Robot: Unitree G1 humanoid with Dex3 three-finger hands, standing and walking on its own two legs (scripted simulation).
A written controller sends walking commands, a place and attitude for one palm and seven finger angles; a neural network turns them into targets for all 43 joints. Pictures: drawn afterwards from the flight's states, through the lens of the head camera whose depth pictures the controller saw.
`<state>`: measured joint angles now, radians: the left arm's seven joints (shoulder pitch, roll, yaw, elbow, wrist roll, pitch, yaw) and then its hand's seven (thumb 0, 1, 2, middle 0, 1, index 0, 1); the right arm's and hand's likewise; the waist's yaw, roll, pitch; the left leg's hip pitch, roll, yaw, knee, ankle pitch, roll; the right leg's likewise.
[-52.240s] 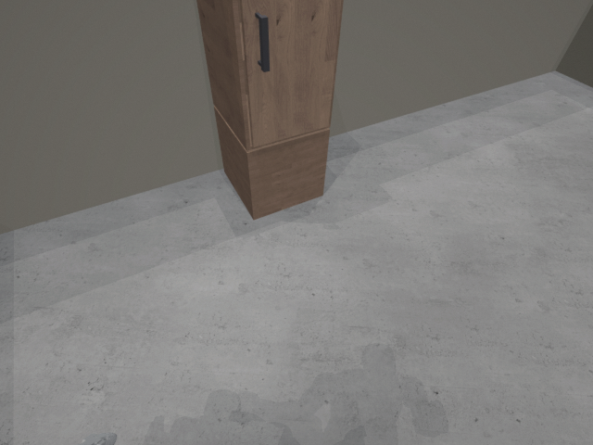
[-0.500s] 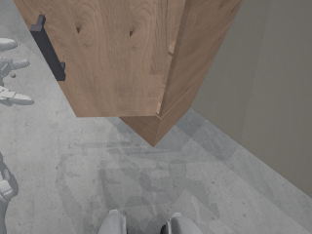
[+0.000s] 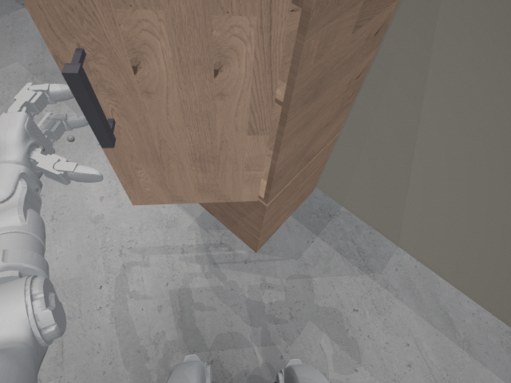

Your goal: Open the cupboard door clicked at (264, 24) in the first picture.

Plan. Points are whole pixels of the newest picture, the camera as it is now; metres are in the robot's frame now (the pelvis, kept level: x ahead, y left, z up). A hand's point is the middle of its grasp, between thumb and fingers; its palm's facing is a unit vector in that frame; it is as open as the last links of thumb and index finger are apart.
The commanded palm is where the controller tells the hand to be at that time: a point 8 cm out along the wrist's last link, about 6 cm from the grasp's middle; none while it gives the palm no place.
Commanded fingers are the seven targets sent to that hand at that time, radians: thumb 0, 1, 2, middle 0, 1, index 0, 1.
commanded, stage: slide the fingers in behind the handle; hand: left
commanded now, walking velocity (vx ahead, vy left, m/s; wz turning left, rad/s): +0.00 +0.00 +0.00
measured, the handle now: (95, 102) +0.53 +0.24 +0.09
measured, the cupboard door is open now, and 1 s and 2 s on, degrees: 46 45 45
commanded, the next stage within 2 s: move the hooked fingers beside the handle in 0.98 s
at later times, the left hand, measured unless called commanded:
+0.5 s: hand (79, 138) +0.46 +0.25 +0.09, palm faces +0.11 -0.99 +0.00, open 14.2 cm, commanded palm +0.43 +0.27 +0.09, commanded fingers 0.00 -0.50 0.30 -0.30 -1.20 -0.30 -1.20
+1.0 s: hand (80, 137) +0.46 +0.25 +0.09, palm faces +0.11 -0.99 +0.00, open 14.2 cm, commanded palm +0.44 +0.26 +0.09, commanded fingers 0.00 -0.50 0.30 -0.30 -1.20 -0.30 -1.20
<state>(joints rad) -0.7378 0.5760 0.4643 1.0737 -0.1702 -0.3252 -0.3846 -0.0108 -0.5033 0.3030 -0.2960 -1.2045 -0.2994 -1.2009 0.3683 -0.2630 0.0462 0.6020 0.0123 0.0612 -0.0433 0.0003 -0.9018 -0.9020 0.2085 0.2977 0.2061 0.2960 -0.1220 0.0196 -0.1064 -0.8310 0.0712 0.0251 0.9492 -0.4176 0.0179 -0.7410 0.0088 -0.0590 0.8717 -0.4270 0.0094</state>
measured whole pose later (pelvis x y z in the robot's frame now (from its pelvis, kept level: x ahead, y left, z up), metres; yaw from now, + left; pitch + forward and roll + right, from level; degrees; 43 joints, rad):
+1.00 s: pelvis +0.00 +0.00 +0.00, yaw +3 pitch +17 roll -3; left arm -0.80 0.49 0.32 1.07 -0.19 -0.35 -0.27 -0.01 -0.50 0.30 -0.24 -1.23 -0.24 -1.22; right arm 0.35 -0.26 0.03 0.67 0.00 0.02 -0.03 0.00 -0.90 -0.90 0.21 0.30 0.20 0.30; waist -0.08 0.02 -0.10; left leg -0.84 0.04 -0.02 0.95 -0.41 0.01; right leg -0.73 -0.01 -0.10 0.88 -0.44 0.00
